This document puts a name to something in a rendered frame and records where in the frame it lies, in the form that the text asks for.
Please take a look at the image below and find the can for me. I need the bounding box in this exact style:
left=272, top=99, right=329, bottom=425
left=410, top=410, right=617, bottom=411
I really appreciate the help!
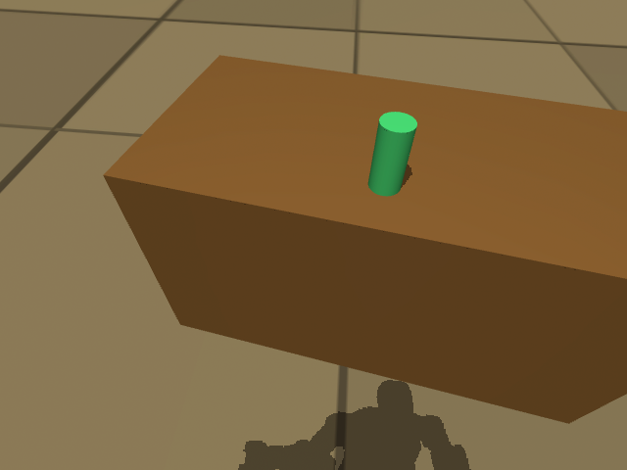
left=368, top=112, right=417, bottom=196

